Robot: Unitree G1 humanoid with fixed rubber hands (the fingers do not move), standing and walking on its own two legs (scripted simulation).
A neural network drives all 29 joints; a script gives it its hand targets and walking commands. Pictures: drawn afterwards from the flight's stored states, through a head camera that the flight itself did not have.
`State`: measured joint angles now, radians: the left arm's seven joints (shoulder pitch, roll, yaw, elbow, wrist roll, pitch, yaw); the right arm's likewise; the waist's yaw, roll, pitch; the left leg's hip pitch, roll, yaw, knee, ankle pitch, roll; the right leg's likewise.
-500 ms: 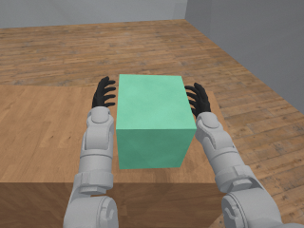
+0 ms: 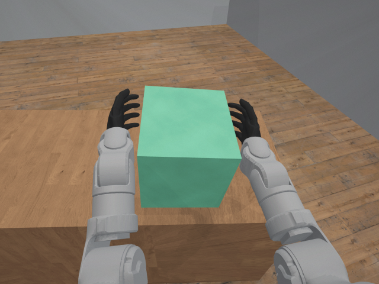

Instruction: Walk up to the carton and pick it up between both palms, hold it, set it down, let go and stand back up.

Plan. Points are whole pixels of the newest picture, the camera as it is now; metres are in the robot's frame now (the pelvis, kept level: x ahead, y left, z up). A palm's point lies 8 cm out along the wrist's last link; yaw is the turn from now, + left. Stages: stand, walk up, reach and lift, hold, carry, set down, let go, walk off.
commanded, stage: reach and lift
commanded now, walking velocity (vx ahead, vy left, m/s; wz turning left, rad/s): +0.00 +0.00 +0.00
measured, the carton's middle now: (183, 148) +0.37 +0.00 +0.10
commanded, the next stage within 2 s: hold in 0.36 s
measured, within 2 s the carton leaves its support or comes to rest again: neither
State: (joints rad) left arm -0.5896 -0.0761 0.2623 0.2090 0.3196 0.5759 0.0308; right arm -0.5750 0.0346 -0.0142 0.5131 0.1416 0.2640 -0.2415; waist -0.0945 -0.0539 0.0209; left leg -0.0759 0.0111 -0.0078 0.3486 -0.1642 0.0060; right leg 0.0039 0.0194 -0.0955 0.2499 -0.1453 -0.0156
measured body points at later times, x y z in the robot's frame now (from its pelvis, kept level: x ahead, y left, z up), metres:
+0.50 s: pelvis +0.00 +0.01 +0.00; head -0.04 +0.04 +0.45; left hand +0.39 +0.14 +0.19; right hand +0.37 -0.13 +0.16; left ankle +0.03 +0.11 -0.75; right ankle +0.00 -0.10 -0.75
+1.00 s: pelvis -0.01 +0.00 +0.00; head -0.06 +0.03 +0.45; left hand +0.37 +0.14 +0.21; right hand +0.36 -0.13 +0.17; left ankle +0.02 +0.11 -0.75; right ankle +0.00 -0.10 -0.75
